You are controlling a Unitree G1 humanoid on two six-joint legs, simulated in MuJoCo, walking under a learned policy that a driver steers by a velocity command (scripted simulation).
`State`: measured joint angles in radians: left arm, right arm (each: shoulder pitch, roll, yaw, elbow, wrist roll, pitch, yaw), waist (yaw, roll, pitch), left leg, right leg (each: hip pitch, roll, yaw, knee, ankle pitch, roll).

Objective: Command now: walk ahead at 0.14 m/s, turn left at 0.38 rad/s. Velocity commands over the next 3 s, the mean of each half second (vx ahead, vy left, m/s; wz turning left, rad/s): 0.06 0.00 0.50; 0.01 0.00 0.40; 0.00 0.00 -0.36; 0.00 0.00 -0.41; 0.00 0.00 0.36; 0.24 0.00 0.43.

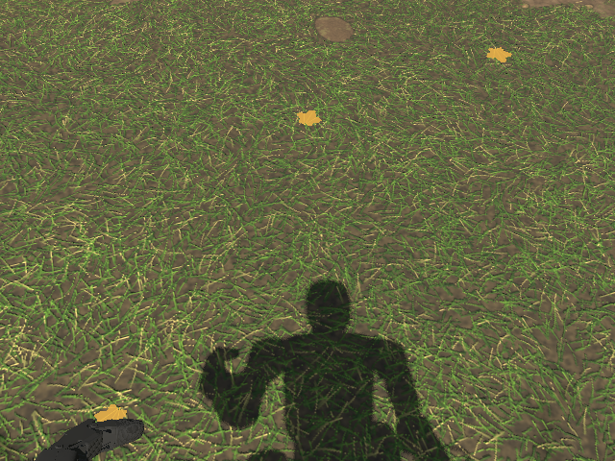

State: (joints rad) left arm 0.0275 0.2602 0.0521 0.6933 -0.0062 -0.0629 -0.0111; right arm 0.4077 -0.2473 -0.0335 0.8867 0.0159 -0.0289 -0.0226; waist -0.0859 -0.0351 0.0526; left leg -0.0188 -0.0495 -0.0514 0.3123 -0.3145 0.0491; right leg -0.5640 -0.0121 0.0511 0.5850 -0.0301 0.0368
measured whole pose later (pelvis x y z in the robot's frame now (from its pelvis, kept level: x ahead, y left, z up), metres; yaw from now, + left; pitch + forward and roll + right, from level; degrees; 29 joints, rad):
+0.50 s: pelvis +0.08 +0.00 -0.01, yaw +18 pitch +0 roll -3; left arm 0.09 0.31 0.07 0.79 -0.01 0.01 0.02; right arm 0.21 -0.31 -0.07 0.67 0.01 0.06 0.00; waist 0.00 -0.01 0.06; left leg -0.32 0.06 0.02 0.62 -0.31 0.02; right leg -0.31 -0.08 -0.21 0.50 -0.18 0.01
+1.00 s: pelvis +0.11 +0.01 -0.01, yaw +29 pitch +1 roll +0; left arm 0.13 0.28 0.05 0.82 0.01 -0.01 -0.01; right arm 0.15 -0.27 -0.03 0.65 -0.03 0.02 -0.02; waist 0.00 0.02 0.03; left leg -0.27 -0.07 -0.13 0.53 -0.27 0.02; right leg -0.23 0.01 0.03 0.48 -0.25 0.01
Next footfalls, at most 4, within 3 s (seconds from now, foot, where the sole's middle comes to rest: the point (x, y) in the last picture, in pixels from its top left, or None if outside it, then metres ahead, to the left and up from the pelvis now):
0.08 right None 0.21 -0.12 -0.78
0.50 left None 0.10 0.12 -0.78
0.96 right None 0.20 -0.09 -0.78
1.60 right None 0.18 -0.13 -0.78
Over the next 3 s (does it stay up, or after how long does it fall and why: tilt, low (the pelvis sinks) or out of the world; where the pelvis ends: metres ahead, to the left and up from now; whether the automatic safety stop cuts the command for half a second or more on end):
stays up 0.21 0.04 0.00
